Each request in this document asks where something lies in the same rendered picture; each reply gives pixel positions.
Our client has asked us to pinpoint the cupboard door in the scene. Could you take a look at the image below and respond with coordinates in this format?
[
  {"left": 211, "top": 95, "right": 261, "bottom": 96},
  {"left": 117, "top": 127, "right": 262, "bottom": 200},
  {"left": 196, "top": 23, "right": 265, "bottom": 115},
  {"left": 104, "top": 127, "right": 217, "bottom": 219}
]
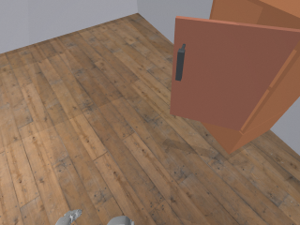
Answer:
[{"left": 170, "top": 16, "right": 300, "bottom": 131}]

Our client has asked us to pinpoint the left robot thigh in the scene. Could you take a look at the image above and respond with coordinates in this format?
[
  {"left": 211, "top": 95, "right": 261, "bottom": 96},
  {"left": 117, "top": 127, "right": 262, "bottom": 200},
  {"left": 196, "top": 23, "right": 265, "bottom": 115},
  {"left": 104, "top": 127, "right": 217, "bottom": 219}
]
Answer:
[{"left": 107, "top": 216, "right": 135, "bottom": 225}]

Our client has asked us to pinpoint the robot left hand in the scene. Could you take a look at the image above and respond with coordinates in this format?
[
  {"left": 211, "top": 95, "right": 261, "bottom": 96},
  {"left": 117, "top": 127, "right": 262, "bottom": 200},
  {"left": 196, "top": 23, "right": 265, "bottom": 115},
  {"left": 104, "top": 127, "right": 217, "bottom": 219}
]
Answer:
[{"left": 55, "top": 209, "right": 82, "bottom": 225}]

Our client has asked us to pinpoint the handle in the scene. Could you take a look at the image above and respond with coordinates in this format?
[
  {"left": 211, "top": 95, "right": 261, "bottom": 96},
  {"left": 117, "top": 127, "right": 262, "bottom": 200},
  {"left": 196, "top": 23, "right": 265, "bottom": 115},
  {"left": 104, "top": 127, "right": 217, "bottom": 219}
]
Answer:
[{"left": 175, "top": 44, "right": 186, "bottom": 82}]

